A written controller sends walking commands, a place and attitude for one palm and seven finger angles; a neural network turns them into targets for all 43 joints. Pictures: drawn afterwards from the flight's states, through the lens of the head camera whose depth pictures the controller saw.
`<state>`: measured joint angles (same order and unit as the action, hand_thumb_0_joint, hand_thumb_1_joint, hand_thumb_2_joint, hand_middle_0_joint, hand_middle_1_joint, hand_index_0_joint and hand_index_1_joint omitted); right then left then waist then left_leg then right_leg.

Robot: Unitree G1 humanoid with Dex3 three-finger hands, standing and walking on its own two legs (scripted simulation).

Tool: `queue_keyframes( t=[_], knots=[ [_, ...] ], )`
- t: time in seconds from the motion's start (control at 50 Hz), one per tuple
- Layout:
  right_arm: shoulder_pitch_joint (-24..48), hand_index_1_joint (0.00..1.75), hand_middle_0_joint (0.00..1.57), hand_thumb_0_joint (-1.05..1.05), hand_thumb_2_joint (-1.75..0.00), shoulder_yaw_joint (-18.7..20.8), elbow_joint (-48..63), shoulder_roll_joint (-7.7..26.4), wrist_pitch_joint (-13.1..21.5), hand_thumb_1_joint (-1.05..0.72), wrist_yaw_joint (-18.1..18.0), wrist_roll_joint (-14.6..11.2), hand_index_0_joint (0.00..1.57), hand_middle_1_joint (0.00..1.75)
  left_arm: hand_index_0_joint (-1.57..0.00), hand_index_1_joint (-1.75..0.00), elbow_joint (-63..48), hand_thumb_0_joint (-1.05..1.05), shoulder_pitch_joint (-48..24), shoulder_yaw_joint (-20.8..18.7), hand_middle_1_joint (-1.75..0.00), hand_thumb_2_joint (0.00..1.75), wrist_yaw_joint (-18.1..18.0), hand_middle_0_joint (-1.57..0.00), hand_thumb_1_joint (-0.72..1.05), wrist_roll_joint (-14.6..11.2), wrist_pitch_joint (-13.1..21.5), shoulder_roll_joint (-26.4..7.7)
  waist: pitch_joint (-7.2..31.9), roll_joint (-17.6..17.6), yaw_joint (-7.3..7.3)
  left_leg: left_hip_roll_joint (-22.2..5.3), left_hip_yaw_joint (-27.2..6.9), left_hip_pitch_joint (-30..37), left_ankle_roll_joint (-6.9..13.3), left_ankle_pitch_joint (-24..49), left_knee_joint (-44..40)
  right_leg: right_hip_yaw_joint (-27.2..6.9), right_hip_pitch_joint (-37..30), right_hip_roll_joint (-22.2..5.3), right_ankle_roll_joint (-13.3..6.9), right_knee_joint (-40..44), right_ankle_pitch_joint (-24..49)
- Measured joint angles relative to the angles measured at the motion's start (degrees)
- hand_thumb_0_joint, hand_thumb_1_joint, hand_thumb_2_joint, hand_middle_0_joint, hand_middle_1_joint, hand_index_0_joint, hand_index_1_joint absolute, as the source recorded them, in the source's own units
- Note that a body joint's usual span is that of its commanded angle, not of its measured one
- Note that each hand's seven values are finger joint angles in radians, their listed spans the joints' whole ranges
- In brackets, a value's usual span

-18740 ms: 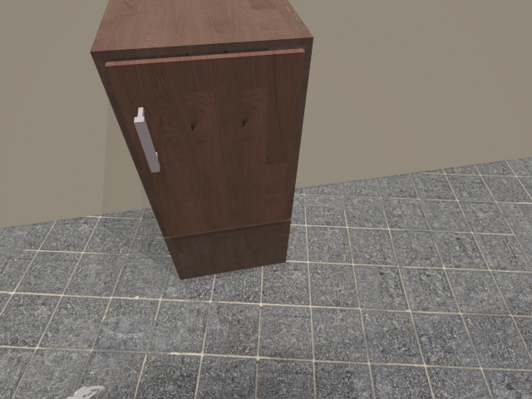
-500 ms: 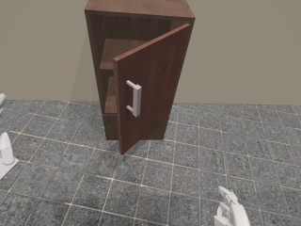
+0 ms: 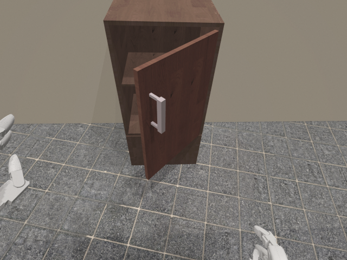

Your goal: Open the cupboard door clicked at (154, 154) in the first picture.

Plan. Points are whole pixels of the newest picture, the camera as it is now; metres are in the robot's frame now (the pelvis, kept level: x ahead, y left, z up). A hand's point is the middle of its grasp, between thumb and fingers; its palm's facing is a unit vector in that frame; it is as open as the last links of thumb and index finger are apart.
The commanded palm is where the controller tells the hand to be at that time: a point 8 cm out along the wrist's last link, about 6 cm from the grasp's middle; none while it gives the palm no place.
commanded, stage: let the arm hang, fingers relaxed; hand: left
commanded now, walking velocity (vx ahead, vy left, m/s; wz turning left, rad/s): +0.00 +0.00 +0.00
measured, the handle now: (157, 113) +0.57 +0.08 -0.01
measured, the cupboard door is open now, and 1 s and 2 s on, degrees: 45 45 45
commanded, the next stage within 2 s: look to check the result in 1.08 s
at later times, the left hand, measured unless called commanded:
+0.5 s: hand out of the picture -0.07 +0.19 -0.17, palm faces +0.06 -0.97 -0.22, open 7.1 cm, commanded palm none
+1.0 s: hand out of the picture -0.01 +0.15 -0.17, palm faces +0.06 -0.98 -0.16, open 7.3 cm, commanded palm none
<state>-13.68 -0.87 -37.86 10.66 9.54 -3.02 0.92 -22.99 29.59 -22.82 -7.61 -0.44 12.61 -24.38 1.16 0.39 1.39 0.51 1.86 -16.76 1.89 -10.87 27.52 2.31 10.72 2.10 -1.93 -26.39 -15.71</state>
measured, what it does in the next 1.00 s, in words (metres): stands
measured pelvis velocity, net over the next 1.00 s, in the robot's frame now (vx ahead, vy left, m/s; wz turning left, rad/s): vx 0.00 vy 0.00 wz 0.03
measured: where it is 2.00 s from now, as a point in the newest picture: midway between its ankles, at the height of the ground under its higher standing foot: outside the picture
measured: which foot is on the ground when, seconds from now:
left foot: down 0.00-1.00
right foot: down 0.00-1.00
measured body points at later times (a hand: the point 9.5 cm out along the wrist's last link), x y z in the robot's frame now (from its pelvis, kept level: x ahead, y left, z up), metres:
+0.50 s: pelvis -0.01 +0.00 +0.00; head +0.01 +0.00 +0.45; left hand -0.07 +0.24 -0.15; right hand -0.01 -0.23 -0.15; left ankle +0.04 +0.10 -0.74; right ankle -0.02 -0.10 -0.74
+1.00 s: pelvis +0.00 +0.00 +0.00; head +0.00 -0.01 +0.45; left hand -0.01 +0.21 -0.16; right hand -0.02 -0.21 -0.16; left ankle +0.04 +0.10 -0.74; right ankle -0.02 -0.10 -0.74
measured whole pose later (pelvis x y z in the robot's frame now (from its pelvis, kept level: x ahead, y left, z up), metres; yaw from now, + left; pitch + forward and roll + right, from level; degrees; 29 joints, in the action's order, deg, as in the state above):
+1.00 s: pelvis +0.00 +0.00 +0.00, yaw +2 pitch -2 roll +0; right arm -17.4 -0.2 -66.0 6.3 -0.4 -2.1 1.4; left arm 65.6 16.4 -0.1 -1.9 0.6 0.0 -6.6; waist -1.3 -0.5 0.6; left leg 1.7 0.6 -13.7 1.9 -8.9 24.1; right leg 3.6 8.0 1.1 -2.2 -24.7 -15.3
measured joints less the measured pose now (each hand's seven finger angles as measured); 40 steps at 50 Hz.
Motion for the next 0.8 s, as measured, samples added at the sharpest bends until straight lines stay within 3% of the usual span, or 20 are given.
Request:
queue_keyframes(
  t=[0.02, 0.08, 0.16, 0.24, 0.28, 0.42, 0.6, 0.8],
  knots=[
    [0.7, 0.30, 0.21, 0.01, -0.90, 0.5, -1.7, 0.9, -0.1, -0.90, 1.2, -0.2, 0.20, 0.30, -0.21, -0.31, 4.8, 0.01, -2.7, 2.6, -0.30, 0.90, 1.6, -0.20, 0.89, 0.9, -0.7, -0.1, 0.3, -1.1, -0.77, 0.0, -0.3, -1.4, 0.0, -0.3, 1.2, 0.3, 1.0, 0.0, 0.0, -0.7, -0.1],
    [3.7, 0.30, 0.21, 0.01, -0.90, 1.2, -7.5, 3.8, -4.0, -0.90, 2.8, 0.0, 0.20, 0.30, -0.20, -0.30, 25.6, 0.00, -11.4, 11.3, -0.30, 0.90, 5.3, -0.20, 0.90, 2.0, -7.5, 3.0, 1.2, -4.1, -2.00, 0.6, -0.7, -3.9, 0.5, -1.3, 4.3, 0.9, 3.5, -0.7, 0.2, -4.2, -1.7],
    [5.2, 0.30, 0.21, 0.01, -0.90, 0.9, -12.4, 4.3, -7.9, -0.90, 3.3, 0.6, 0.20, 0.30, -0.20, -0.30, 52.1, 0.00, -16.7, 18.7, -0.30, 0.90, 7.2, -0.19, 0.90, 2.5, -14.1, 8.7, 0.2, -3.6, -0.83, 1.6, -0.9, -3.6, 0.8, -1.9, 5.5, 1.2, 3.6, -1.6, 0.4, -6.9, -3.4],
    [4.1, 0.30, 0.21, 0.01, -0.90, 0.2, -15.8, 2.9, -9.6, -0.90, 2.9, 1.0, 0.20, 0.30, -0.20, -0.30, 69.4, 0.01, -16.2, 23.1, -0.30, 0.90, 7.6, -0.19, 0.91, 2.0, -16.1, 13.9, -2.4, -0.4, 0.07, 1.6, -1.0, -1.3, 0.6, -0.8, 3.2, 1.3, 1.6, -1.6, 0.3, -5.2, -2.6],
    [2.9, 0.30, 0.21, 0.01, -0.90, 0.1, -17.9, 1.9, -10.1, -0.90, 2.6, 0.9, 0.20, 0.30, -0.21, -0.30, 74.6, 0.00, -15.4, 22.2, -0.30, 0.90, 6.2, -0.20, 0.96, 1.2, -15.6, 15.3, -3.4, 0.8, -0.23, 1.3, -1.5, -0.6, 0.3, 0.1, 1.6, 1.7, 0.6, -1.2, 0.1, -3.0, -1.4],
    [-1.2, 0.30, 0.20, 0.00, -0.90, 0.4, -24.4, -0.1, -11.2, -0.90, 1.7, 0.6, 0.20, 0.30, -0.21, -0.30, 85.3, -0.01, -11.8, 22.1, -0.30, 0.90, 6.8, -0.20, 0.99, 1.2, -14.3, 12.8, -4.9, 0.3, -1.88, 0.9, -2.6, 0.8, 0.0, 2.2, -2.0, 2.6, -1.9, -0.5, -0.3, 2.6, 1.5],
    [-2.7, 0.30, 0.20, 0.00, -0.90, 0.6, -27.3, -1.6, -11.0, -0.91, 1.3, 0.3, 0.20, 0.30, -0.20, -0.30, 90.5, 0.00, -9.2, 22.7, -0.30, 0.90, 6.3, -0.20, 0.93, 1.0, -13.8, 13.7, -4.6, -2.2, -1.73, 1.3, -1.9, 2.3, 0.3, 2.9, -3.6, 2.0, -2.7, -1.0, 0.0, 2.9, 1.7],
    [-2.8, 0.30, 0.20, 0.00, -0.90, 0.5, -28.0, -3.6, -10.6, -0.91, 1.2, 0.5, 0.20, 0.30, -0.20, -0.30, 89.3, 0.00, -11.7, 23.0, -0.30, 0.90, 5.9, -0.20, 0.91, 1.0, -12.9, 16.9, -2.8, -1.9, -1.22, 1.5, -1.4, 2.7, 0.3, 2.5, -3.5, 1.5, -2.4, -1.3, 0.0, 1.6, 0.8]
  ],
)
